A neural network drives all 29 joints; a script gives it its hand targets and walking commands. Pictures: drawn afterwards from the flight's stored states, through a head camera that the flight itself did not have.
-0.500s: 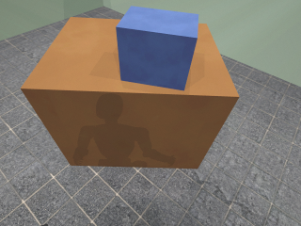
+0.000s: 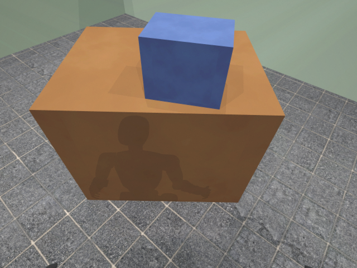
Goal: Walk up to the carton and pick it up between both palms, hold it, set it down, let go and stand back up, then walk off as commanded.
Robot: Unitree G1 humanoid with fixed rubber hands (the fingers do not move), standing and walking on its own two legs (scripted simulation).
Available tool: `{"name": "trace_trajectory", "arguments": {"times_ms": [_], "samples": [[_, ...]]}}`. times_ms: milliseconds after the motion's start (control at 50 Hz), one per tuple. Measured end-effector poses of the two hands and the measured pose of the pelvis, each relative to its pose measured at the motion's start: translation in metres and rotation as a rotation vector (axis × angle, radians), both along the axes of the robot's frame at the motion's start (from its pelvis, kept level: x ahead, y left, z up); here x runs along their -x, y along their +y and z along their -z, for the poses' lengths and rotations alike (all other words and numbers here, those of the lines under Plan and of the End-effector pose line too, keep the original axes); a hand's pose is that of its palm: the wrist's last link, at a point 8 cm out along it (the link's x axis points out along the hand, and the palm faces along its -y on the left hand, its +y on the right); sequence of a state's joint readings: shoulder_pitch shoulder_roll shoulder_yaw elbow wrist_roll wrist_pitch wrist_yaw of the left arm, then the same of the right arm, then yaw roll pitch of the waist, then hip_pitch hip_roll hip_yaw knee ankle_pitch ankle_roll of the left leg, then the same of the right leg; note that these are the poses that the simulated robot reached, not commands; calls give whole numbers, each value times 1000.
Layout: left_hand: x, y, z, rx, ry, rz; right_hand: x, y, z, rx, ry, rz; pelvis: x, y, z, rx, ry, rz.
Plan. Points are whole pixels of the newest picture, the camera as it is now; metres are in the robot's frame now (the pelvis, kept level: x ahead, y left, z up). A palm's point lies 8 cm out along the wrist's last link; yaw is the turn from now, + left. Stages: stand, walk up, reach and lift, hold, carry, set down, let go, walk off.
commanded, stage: stand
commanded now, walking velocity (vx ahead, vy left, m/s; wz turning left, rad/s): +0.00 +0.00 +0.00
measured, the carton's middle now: (187, 61) +0.77 +0.00 +0.07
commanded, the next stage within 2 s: none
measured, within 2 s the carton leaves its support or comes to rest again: neither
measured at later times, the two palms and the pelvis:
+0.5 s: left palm out of the picture +0.08 +0.32 -0.10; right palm out of the picture +0.10 -0.30 -0.09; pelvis +0.00 +0.00 +0.00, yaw +0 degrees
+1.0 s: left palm out of the picture +0.08 +0.32 -0.10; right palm out of the picture +0.10 -0.30 -0.09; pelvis +0.00 +0.00 +0.00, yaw +0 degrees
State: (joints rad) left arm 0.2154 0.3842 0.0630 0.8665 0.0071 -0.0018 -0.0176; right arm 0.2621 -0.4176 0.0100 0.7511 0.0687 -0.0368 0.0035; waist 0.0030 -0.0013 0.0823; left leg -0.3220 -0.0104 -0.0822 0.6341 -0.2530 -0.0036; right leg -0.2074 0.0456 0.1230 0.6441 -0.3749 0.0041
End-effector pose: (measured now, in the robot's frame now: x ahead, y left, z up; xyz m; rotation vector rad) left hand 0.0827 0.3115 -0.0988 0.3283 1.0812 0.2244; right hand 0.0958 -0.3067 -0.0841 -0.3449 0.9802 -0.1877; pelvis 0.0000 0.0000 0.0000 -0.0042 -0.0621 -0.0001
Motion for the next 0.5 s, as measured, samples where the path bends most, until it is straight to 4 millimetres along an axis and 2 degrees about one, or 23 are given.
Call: {"name": "trace_trajectory", "arguments": {"times_ms": [500], "samples": [[5, 4, 2, -5, 31, -16, -1, 3, 2, -6, 0, 1, 0, 2, 0, 2, -2, 0]]}}
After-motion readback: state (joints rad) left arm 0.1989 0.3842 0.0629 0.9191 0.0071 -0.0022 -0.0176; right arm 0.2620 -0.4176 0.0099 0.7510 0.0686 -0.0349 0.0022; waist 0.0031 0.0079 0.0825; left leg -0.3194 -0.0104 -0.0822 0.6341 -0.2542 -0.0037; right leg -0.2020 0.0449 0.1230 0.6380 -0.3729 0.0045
